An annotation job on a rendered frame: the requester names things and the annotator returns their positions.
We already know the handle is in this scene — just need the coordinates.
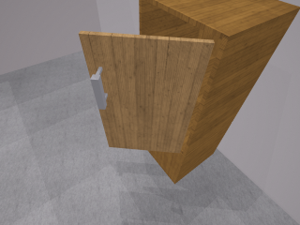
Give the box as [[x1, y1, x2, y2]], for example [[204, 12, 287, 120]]
[[90, 67, 108, 110]]

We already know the cupboard door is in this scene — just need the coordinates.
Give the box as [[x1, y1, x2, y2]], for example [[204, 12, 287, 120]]
[[79, 31, 215, 154]]

